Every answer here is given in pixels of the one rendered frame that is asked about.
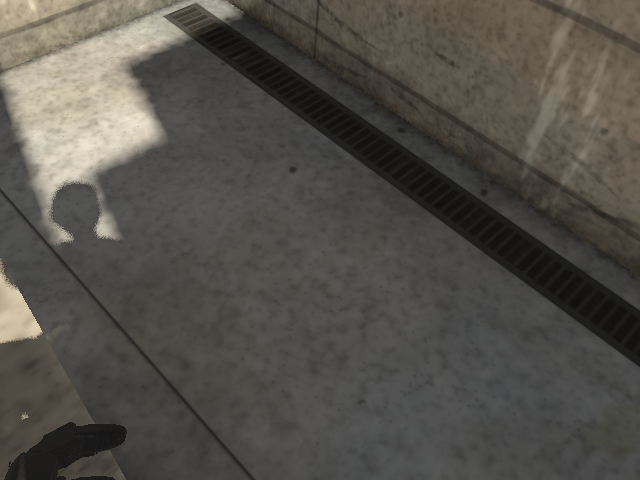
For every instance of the robot left hand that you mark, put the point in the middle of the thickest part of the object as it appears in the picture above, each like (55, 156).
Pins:
(62, 447)

